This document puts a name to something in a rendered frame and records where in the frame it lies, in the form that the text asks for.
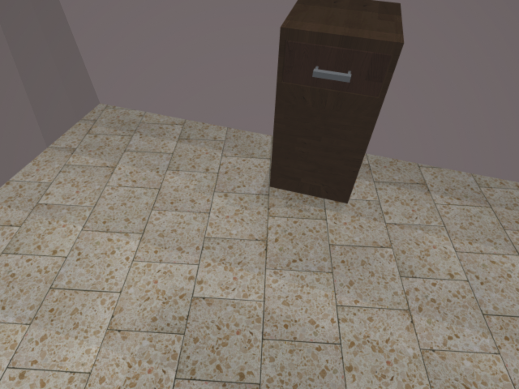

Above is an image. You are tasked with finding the handle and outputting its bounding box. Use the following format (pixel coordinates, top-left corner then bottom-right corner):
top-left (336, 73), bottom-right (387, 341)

top-left (312, 66), bottom-right (351, 83)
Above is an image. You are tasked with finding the cabinet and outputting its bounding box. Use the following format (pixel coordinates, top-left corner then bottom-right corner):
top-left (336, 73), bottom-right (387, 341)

top-left (270, 0), bottom-right (404, 203)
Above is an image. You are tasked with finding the drawer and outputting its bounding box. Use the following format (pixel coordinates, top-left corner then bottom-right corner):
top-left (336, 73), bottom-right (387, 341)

top-left (283, 41), bottom-right (392, 96)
